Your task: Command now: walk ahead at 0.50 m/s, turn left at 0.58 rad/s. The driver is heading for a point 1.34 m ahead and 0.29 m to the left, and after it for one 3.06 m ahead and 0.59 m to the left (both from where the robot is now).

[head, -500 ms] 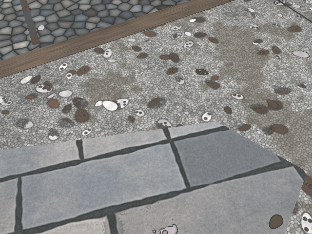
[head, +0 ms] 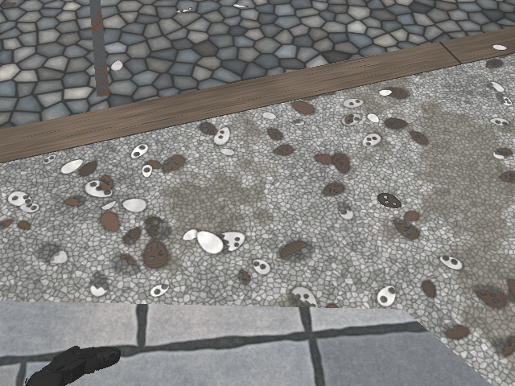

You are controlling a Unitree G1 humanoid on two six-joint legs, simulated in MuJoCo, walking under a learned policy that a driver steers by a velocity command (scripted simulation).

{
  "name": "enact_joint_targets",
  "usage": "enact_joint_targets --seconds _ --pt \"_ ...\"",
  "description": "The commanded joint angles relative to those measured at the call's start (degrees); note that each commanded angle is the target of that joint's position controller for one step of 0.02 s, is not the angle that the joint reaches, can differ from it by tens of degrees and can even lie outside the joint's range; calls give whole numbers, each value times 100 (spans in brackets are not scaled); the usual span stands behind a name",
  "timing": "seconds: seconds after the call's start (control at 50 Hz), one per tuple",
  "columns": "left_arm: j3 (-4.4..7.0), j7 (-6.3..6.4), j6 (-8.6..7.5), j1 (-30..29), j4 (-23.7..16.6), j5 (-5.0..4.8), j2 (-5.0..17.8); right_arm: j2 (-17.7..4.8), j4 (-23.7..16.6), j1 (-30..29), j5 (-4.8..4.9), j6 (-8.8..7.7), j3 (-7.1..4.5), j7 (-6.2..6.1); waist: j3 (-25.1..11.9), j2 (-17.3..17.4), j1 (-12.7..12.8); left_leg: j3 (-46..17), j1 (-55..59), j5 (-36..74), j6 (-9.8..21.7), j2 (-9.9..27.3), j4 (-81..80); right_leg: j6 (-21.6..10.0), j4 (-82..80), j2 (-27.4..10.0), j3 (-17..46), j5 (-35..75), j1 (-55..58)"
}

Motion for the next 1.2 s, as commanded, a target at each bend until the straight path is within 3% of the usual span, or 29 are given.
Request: enact_joint_targets --seconds 0.02,0.04,0.06,0.08,0.1,0.14,0.18,0.28,0.38,0.46,0.5,0.54,0.56,0.58,0.6,0.62,0.66,0.7,0.74,0.84,0.92,0.98,1.0,1.02,1.04,1.06,1.08,1.14,1.2 --pt "380 33 -176 666 -204 17 929 -592 -377 -190 -33 -33 -138 -25 -582 901 704 -1048 -535 1802 480 1065 497 -386 -256 -74 -80 -275 1826" --pt "468 80 -195 1495 -135 115 1233 -238 -473 -141 -105 -55 -4 -2 -1338 313 1033 -572 -1144 1147 257 703 2032 -754 -204 -1010 811 -692 3216" --pt "585 63 -108 1986 69 169 1704 71 -654 689 52 -110 101 11 -1990 -1683 660 184 -3145 -1229 -118 -40 3882 -1733 -775 -2277 3554 -2009 4945" --pt "488 30 -84 1885 0 26 1185 -549 -494 658 112 -110 6 -11 -1662 -1209 799 62 -3896 -1120 -201 441 4699 -1706 -1072 -2366 4142 -3354 4803" --pt "393 59 -47 1650 -73 9 836 -875 -548 34 71 -77 -91 -11 -950 -653 963 164 -4080 -573 -237 634 4923 -1442 -1135 -2111 3204 -3218 4163" --pt "300 77 19 1217 -56 84 607 -778 -686 -500 -53 -49 -115 -3 -247 -239 810 353 -3805 123 -280 975 4594 -1241 -1287 -1631 1839 -1731 2989" --pt "264 100 -3 1133 15 103 490 -567 -720 -428 29 -8 -106 62 -119 -495 632 450 -3417 377 -280 1189 4292 -1179 -1549 -1367 1069 -1081 2500" --pt "376 105 -49 1245 256 59 776 -275 -922 -796 -10 72 -20 103 7 -249 623 585 -3739 996 -419 1331 3380 -1385 -1885 -1482 101 47 2545" --pt "402 143 45 1366 429 23 951 -131 -1064 -1562 -2 -16 59 268 192 -158 890 1014 -3407 2249 -334 1222 1825 -1155 -1889 -1305 -895 510 2744" --pt "455 144 167 1617 595 -82 1145 -163 -1280 -2029 25 -22 52 404 363 -173 956 1336 -3248 1938 -99 1068 1135 -1016 -1660 -1505 -1237 1140 3298" --pt "508 176 237 1583 598 -133 1318 -350 -1306 -1846 -12 4 -45 430 139 -342 718 1629 -2694 1359 137 743 1003 -902 -1018 -1531 -1467 2954 3537" --pt "530 231 317 1475 561 -177 1409 -748 -1029 -643 -17 49 -284 386 -548 -333 -30 1838 -1014 1347 487 286 626 -713 697 -1374 -1733 4122 3253" --pt "455 260 301 1466 472 -105 1230 -1121 -779 329 -27 97 -471 279 -1000 24 -503 1257 669 1818 734 472 409 -448 2304 -1132 -1749 3035 2065" --pt "186 193 193 1925 116 205 347 -1816 -809 167 -45 84 -542 182 -1396 1756 220 -1668 2627 2608 1657 2105 301 -34 4483 -29 -1558 -2773 -583" --pt "182 118 4 1699 50 65 731 -1568 -1085 260 -104 -8 -443 215 -2603 1359 -92 -3480 3006 2686 2307 2788 -393 5 5505 310 -158 -3673 -1099" --pt "269 83 -59 1117 -104 -140 1046 -1212 -1061 -12 -147 -74 -330 249 -1989 857 -178 -2461 2535 3496 1990 2550 -394 -53 5460 -25 69 -3145 -1401" --pt "242 169 -60 994 -67 22 949 -890 -1024 -598 -26 -94 -249 223 -924 195 265 -1133 929 4225 1500 1974 -388 -47 4535 -417 -59 -2469 -1125" --pt "293 195 106 1099 -51 89 1026 -822 -1100 -967 -130 -55 -200 171 -673 320 594 -763 -201 4669 1413 1767 -638 31 4098 -475 -68 -2234 -424" --pt "229 218 232 1211 -25 108 790 -916 -1011 -1013 -155 -49 -232 115 -696 372 709 -488 -694 5188 1419 1645 -662 178 3531 -370 -184 -2074 -165" --pt "116 185 333 743 -70 95 539 -915 -809 -963 -71 141 -215 -72 -930 653 530 -53 -945 4619 1017 1259 -447 310 1944 -74 -271 -670 301" --pt "133 117 337 265 -212 48 609 -813 -615 -757 -122 201 -139 -64 -798 804 293 -396 -699 3819 899 1407 -200 192 1143 -13 -192 -554 494" --pt "153 36 248 514 -132 110 558 -438 -488 -906 -139 157 38 -32 -737 843 505 -457 -602 3203 667 1437 242 -152 33 -75 -273 -116 1175" --pt "151 32 209 510 -138 179 593 -282 -388 -694 -199 100 98 -17 -701 700 479 -341 -738 2719 417 1187 380 -330 -434 -246 -72 1015 1693" --pt "180 58 194 412 -251 249 917 -177 -331 -235 -376 29 131 -7 -871 73 140 2 -940 1615 111 728 833 -639 -236 -908 664 2998 2250" --pt "126 77 248 290 -229 300 757 -200 -159 342 -353 22 119 -31 -1060 -686 -131 339 -1099 85 -235 476 1044 -1431 -138 -1399 1236 3288 2427" --pt "82 62 307 294 -204 162 493 -452 -154 117 -359 68 82 -64 -1001 -845 32 529 -1066 -116 -450 550 1038 -1729 -280 -1475 1641 2516 2221" --pt "94 28 364 352 -178 78 528 -563 -203 -198 -291 141 33 -90 -892 -822 156 602 -1050 33 -474 554 891 -1630 -360 -1279 1703 1684 2098" --pt "274 14 475 334 -297 -23 1027 -577 -235 -515 -214 343 -40 -129 -635 -677 233 812 -1028 166 -373 387 773 -1392 -433 -1052 1858 549 1752" --pt "303 90 541 413 -367 -60 898 -395 -177 -366 -201 323 -46 -142 -989 -686 222 871 -771 85 -237 332 588 -1343 -372 -908 1920 214 1822"
Next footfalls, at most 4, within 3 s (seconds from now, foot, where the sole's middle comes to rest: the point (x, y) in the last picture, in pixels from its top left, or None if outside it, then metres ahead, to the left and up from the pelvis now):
0.04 right None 0.19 -0.13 -0.77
0.56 left None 0.42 0.18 -0.77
1.00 right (221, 323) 0.64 0.06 -0.77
1.60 right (230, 279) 0.77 0.03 -0.77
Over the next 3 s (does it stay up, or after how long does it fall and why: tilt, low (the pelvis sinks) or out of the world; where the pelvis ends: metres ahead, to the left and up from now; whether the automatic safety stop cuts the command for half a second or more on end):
stays up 1.30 0.16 -0.01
